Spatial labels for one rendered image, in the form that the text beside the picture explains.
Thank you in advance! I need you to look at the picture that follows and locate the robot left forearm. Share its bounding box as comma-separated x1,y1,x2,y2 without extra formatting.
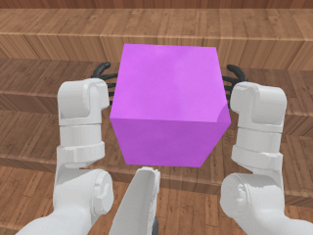
53,77,110,206

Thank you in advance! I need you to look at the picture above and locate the right robot upper arm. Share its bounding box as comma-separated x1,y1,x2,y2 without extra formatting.
220,172,313,235

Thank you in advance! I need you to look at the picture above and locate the robot left thigh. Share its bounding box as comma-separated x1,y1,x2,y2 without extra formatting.
109,166,160,235

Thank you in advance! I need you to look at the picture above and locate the robot left shin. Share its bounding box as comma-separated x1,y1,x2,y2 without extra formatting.
136,168,157,235

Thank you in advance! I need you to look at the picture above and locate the left robot upper arm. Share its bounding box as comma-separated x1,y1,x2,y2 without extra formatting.
16,168,114,235

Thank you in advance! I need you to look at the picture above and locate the right robot hand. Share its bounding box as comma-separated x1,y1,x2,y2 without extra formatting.
222,64,248,110

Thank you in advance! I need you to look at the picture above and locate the left robot hand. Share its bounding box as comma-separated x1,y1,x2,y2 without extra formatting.
91,62,118,106

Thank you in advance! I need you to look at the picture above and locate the robot right forearm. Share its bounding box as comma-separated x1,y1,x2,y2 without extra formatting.
230,81,287,203

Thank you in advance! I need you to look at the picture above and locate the carton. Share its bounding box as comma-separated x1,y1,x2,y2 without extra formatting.
110,43,232,167

